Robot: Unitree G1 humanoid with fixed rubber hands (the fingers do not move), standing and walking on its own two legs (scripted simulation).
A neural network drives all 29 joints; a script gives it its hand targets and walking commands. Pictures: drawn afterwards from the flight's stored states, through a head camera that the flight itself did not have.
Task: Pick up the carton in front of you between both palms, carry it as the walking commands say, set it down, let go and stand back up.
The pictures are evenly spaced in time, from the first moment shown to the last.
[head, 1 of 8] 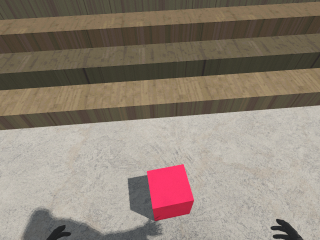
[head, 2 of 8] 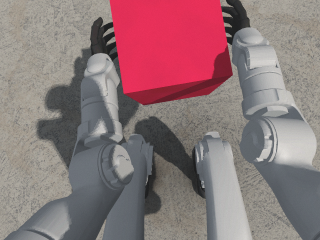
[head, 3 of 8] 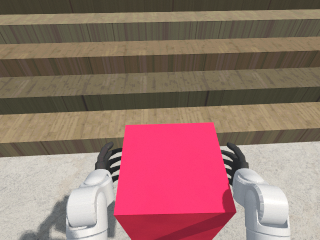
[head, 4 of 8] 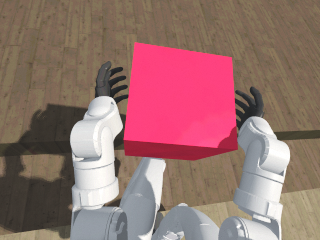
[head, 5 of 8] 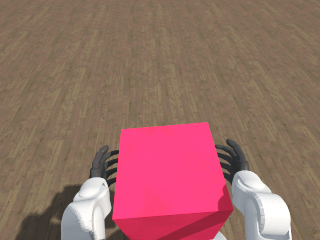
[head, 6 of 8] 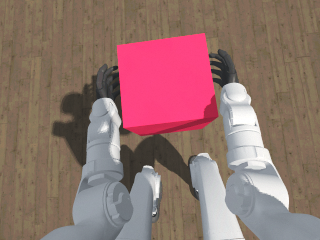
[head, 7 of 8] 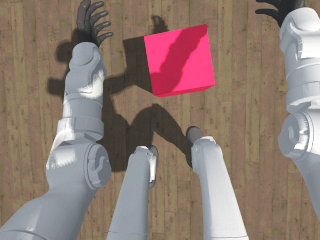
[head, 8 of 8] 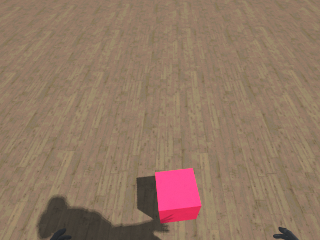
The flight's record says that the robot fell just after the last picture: no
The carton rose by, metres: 1.68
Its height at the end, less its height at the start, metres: +1.00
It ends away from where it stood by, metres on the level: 4.50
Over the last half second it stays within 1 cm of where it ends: yes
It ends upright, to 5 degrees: yes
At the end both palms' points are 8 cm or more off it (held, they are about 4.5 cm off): yes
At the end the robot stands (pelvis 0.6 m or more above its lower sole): yes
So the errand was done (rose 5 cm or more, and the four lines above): yes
